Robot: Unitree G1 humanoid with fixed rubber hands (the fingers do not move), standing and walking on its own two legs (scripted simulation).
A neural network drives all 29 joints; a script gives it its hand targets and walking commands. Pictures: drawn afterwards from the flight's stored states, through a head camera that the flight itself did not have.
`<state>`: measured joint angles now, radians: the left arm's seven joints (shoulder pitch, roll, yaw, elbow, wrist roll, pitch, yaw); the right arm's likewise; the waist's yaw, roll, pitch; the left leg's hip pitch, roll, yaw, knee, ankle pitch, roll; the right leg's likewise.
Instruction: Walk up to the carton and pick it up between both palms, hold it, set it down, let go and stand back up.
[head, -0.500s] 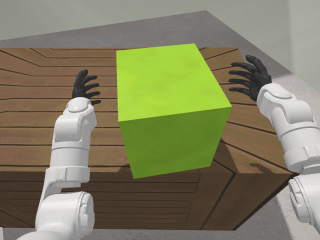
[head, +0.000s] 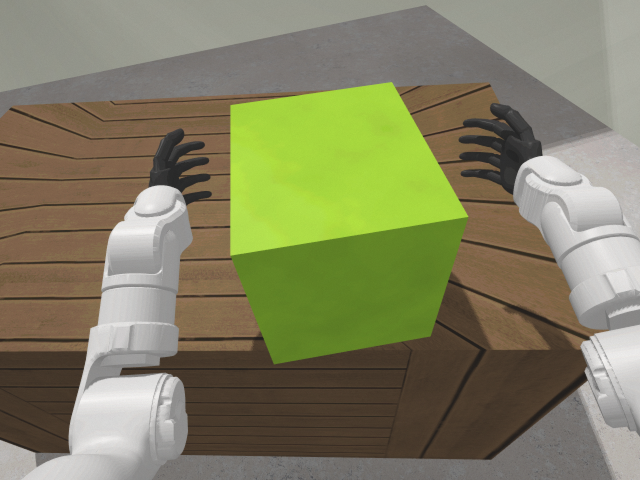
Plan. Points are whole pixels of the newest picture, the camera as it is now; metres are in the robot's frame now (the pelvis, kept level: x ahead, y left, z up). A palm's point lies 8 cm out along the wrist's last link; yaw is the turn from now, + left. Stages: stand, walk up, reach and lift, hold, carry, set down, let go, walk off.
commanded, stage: reach and lift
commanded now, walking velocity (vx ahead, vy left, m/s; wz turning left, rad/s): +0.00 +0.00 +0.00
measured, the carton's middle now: (332, 223) +0.44 +0.05 +0.06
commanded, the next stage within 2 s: none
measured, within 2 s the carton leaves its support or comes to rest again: neither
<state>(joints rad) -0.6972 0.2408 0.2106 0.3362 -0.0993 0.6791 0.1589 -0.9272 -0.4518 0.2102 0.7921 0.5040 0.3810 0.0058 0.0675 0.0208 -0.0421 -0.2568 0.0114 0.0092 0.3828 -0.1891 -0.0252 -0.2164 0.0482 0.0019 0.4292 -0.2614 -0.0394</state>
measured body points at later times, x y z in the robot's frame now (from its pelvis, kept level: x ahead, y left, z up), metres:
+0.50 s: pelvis -0.03 +0.02 -0.01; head +0.04 +0.01 +0.44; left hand +0.39 +0.26 +0.05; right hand +0.45 -0.17 +0.09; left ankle +0.00 +0.13 -0.74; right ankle -0.04 -0.08 -0.74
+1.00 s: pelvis +0.00 +0.01 -0.01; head +0.08 -0.01 +0.44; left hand +0.43 +0.20 +0.08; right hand +0.49 -0.13 +0.08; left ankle +0.00 +0.13 -0.74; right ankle -0.04 -0.08 -0.74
